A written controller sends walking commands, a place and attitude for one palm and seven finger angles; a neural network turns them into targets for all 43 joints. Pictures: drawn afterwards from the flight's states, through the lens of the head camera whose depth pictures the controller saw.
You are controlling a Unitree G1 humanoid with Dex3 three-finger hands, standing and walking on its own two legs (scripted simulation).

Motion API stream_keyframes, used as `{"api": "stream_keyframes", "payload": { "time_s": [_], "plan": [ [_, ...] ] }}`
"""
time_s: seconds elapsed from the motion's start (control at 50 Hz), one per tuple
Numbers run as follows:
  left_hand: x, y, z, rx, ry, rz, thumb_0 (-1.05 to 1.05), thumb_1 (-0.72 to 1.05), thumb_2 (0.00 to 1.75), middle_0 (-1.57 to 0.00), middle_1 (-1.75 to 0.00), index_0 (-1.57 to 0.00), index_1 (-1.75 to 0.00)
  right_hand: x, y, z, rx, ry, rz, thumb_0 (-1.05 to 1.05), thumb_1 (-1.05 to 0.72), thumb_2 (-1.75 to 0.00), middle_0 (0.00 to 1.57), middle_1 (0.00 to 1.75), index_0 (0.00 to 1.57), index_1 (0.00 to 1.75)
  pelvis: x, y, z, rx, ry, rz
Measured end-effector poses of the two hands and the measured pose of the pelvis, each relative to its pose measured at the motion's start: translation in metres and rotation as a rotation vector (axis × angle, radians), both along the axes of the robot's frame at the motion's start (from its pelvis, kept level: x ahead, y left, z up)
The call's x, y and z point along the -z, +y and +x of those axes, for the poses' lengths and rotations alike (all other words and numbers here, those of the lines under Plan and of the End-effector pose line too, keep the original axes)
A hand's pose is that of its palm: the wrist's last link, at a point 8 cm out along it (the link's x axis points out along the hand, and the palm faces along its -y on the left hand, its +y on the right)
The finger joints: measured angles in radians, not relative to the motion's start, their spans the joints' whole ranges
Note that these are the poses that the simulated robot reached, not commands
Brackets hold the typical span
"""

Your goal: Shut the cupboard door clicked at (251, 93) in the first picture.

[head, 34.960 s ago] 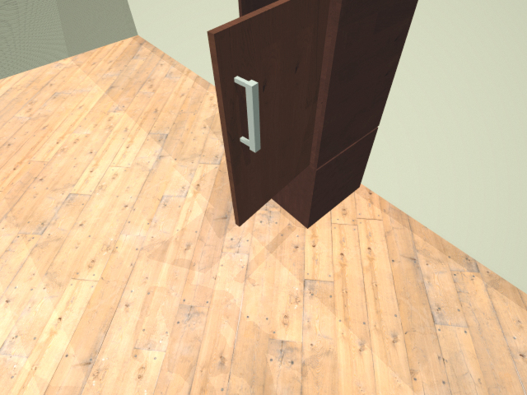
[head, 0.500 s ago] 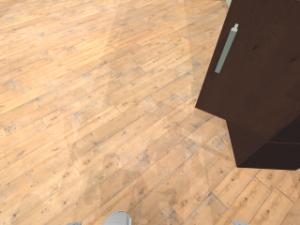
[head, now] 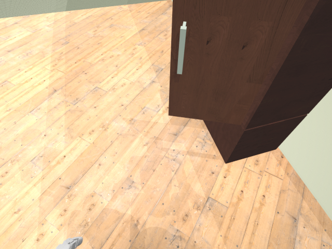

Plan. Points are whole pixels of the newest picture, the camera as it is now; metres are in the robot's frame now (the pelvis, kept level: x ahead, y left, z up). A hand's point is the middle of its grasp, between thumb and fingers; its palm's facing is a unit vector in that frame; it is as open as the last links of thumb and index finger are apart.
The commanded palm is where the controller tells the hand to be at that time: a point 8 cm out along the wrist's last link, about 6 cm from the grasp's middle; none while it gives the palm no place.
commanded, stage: turn to face it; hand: left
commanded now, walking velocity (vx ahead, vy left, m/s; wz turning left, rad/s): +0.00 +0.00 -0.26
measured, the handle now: (182, 49) +0.73 -0.03 +0.06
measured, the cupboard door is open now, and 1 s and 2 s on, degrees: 64 64 64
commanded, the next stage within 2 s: take the last steps up to it in 0.10 s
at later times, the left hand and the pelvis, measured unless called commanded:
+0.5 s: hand out of the picture +0.10 +0.17 -0.19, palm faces -0.07 -0.99 -0.16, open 7.3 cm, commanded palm none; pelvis +0.04 -0.02 -0.01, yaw -7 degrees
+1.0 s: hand (160, 185) +0.32 +0.03 -0.17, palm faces -0.25 -0.95 -0.20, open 7.3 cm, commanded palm none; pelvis +0.18 -0.12 -0.01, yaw -13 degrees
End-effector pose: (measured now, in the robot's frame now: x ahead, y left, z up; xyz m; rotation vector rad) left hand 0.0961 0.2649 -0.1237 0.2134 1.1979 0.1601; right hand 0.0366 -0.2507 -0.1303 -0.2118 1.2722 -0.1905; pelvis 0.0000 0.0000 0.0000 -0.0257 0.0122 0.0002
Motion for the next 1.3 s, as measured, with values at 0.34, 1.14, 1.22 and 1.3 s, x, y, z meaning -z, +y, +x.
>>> {"api": "stream_keyframes", "payload": {
  "time_s": [0.34, 1.14, 1.22, 1.3],
  "plan": [
    [0.001, -0.073, 0.009, 0.085, 0.006, -0.042, 0.01, 0.91, 0.9, -0.2, -0.3, -0.21, -0.3, 0.005, -0.031, -0.015, 0.117, 0.035, 0.038, 0.01, -0.91, -0.9, 0.19, 0.3, 0.2, 0.3, -0.004, -0.031, 0.014, 0.08, 0.006, 0.022],
    [0.012, -0.197, 0.239, 0.191, 0.03, -0.043, -0.01, 0.94, 0.9, -0.2, -0.3, -0.21, -0.3, 0.009, -0.12, 0.15, 0.255, 0.064, 0.069, 0.01, -0.91, -0.9, 0.19, 0.3, 0.19, 0.3, -0.002, -0.144, 0.224, 0.194, 0.004, 0.003],
    [0.02, -0.2, 0.241, 0.165, 0.066, -0.058, 0.0, 0.94, 0.9, -0.2, -0.3, -0.2, -0.3, 0.006, -0.133, 0.211, 0.212, -0.032, 0.037, 0.01, -0.93, -0.9, 0.19, 0.3, 0.19, 0.3, 0.0, -0.147, 0.247, 0.204, -0.005, -0.014],
    [0.03, -0.2, 0.243, 0.129, 0.105, -0.061, 0.0, 0.93, 0.9, -0.2, -0.3, -0.2, -0.3, 0.001, -0.135, 0.253, 0.18, -0.089, 0.026, 0.0, -0.93, -0.9, 0.19, 0.3, 0.19, 0.3, 0.003, -0.149, 0.265, 0.208, -0.018, 0.001]
  ]
}}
